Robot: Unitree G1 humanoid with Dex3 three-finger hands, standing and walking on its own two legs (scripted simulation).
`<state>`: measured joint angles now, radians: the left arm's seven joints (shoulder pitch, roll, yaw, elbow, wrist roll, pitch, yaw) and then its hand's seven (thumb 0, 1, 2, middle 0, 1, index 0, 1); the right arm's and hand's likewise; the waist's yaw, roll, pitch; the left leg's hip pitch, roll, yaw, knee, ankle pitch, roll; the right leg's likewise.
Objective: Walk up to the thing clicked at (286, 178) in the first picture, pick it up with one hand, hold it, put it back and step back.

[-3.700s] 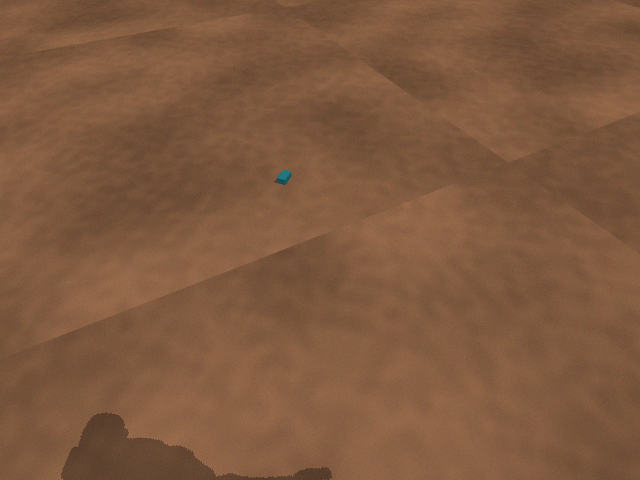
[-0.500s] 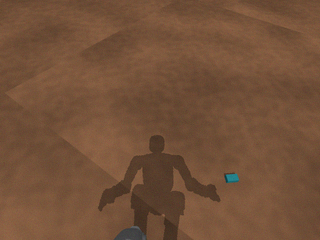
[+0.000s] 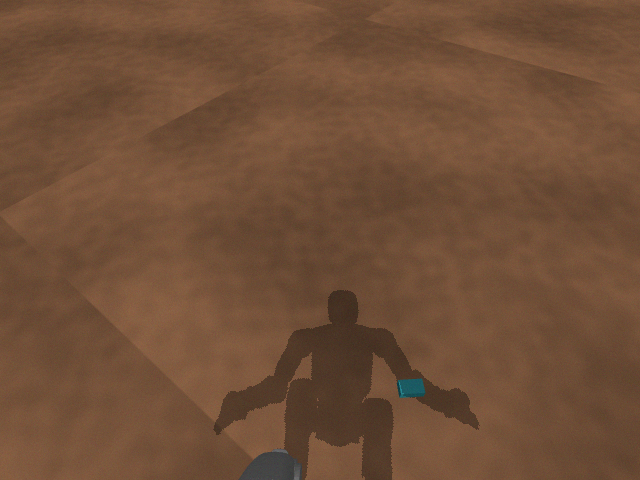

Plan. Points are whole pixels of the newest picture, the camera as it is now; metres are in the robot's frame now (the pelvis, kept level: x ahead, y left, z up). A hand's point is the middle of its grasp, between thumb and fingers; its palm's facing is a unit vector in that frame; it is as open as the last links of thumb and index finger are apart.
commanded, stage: walk up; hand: left
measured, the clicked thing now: (410, 388) +0.53 -0.22 -0.74
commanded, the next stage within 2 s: none
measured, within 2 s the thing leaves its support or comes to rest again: neither
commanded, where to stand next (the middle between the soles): +0.16 -0.49 m, yaw +6 degrees
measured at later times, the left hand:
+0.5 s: hand out of the picture +0.14 +0.09 -0.16, palm faces -0.04 -0.92 -0.39, open 7.4 cm
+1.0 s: hand out of the picture +0.12 -0.16 -0.17, palm faces +0.02 -0.94 -0.34, open 7.4 cm
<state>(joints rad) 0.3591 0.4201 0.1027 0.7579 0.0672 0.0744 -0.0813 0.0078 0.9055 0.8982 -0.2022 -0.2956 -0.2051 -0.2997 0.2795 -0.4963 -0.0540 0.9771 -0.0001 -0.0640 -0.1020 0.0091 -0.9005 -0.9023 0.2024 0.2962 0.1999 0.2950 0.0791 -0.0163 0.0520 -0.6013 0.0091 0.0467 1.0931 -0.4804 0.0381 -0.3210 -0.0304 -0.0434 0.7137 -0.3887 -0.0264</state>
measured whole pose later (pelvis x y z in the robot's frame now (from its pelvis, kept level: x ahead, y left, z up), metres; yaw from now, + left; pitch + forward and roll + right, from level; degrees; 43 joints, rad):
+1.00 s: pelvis +0.09 -0.43 -0.01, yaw +5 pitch -1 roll +3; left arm 0.28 0.41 0.07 0.72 0.07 0.10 -0.05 0.01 0.91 0.90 -0.20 -0.30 -0.20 -0.30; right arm 0.29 -0.41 -0.03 0.90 -0.01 -0.07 -0.11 0.00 -0.89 -0.90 0.21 0.30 0.21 0.30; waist 0.05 -0.11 0.17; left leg -0.42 -0.03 0.08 0.74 -0.30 0.06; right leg -0.50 0.08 -0.01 1.15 -0.52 0.02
